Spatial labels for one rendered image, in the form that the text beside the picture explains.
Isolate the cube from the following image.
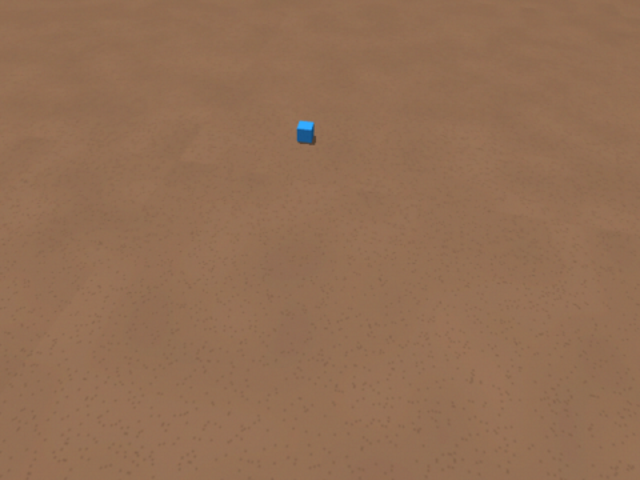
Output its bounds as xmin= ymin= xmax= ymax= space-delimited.
xmin=297 ymin=121 xmax=314 ymax=143

